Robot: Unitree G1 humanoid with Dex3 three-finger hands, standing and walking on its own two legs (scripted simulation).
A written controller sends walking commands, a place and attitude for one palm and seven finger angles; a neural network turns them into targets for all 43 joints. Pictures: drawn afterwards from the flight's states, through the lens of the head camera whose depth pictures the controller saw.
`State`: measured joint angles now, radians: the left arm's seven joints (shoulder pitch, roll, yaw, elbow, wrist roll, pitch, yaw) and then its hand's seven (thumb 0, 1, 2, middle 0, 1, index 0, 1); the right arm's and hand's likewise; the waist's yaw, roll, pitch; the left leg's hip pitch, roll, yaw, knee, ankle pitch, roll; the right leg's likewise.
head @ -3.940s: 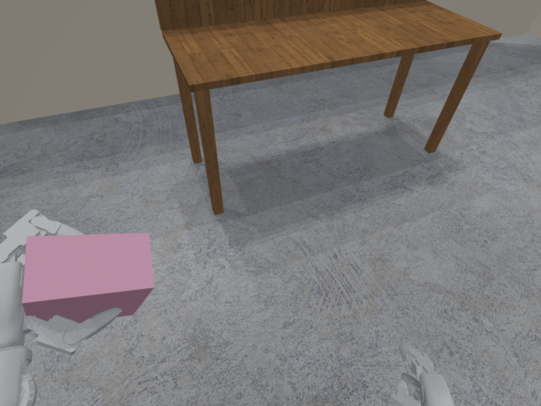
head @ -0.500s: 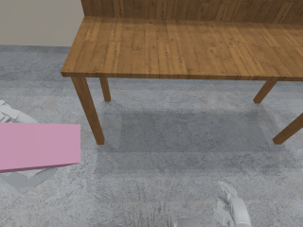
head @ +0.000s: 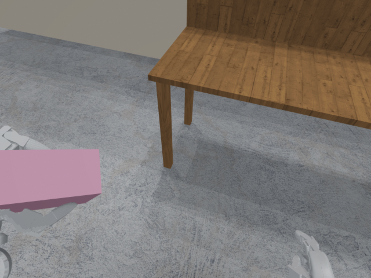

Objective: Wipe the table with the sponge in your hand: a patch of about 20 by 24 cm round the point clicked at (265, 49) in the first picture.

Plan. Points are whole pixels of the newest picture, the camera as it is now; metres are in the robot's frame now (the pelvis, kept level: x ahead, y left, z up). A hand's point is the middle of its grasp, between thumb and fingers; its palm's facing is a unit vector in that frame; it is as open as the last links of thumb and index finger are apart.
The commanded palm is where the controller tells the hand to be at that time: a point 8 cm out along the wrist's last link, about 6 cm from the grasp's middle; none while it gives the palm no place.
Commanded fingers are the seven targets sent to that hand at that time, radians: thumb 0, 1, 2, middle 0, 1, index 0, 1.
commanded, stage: walk to a spot facing it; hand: left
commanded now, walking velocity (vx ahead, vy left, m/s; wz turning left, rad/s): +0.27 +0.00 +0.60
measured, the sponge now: (64, 181) +0.23 +0.20 +0.18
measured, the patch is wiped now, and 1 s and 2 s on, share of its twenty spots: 0.00 0.00 0.00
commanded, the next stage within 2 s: turn to face it in 1.54 s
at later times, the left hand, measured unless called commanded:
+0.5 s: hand out of the picture +0.09 +0.22 +0.18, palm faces +0.61 -0.65 -0.44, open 10.6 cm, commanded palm +0.03 +0.26 +0.19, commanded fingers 0.00 0.10 1.30 -1.20 -1.60 -1.20 -1.60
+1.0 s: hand out of the picture +0.11 +0.28 +0.19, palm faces +0.73 -0.53 -0.42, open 10.6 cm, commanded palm +0.03 +0.29 +0.19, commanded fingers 0.00 0.10 1.30 -1.20 -1.60 -1.20 -1.60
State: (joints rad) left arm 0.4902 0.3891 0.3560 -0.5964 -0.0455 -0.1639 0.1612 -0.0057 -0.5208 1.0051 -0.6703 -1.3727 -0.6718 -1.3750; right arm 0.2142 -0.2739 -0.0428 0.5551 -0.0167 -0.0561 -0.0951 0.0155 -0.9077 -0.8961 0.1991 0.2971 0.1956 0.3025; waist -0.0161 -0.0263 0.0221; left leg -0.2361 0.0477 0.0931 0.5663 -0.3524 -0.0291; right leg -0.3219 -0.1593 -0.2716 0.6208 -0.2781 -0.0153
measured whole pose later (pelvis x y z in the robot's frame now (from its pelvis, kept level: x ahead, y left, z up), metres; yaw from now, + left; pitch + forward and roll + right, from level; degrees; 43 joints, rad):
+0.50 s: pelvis -0.03 -0.06 +0.01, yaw +18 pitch -2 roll +3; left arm 0.46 0.32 0.30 -0.43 -0.02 -0.16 0.11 -0.01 -0.52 1.01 -0.67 -1.38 -0.67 -1.38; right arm 0.20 -0.22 0.01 0.68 -0.02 -0.06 -0.05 0.02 -0.90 -0.90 0.21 0.30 0.20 0.30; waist 0.02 0.04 0.04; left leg -0.58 0.03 0.00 1.24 -0.32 -0.04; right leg -0.23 -0.09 -0.19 0.53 -0.27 -0.05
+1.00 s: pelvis +0.02 -0.03 +0.00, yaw +29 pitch -1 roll +1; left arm 0.44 0.40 0.36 -0.56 -0.01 -0.20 0.15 -0.01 -0.52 1.01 -0.67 -1.38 -0.67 -1.38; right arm 0.18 -0.11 0.02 0.60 0.01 -0.10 -0.03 0.01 -0.91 -0.90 0.20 0.30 0.20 0.30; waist 0.00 -0.03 0.07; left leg -0.25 0.07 0.09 0.55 -0.28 -0.02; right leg -0.53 -0.12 -0.10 1.12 -0.43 0.04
